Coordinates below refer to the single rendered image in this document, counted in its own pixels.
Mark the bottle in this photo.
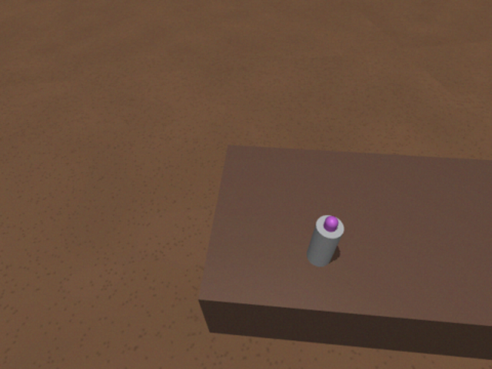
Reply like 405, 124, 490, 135
307, 215, 344, 267

